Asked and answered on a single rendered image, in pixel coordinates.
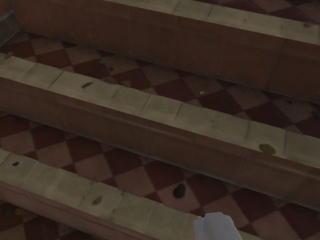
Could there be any robot right thigh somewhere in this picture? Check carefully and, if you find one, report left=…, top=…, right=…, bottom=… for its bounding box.
left=194, top=212, right=243, bottom=240

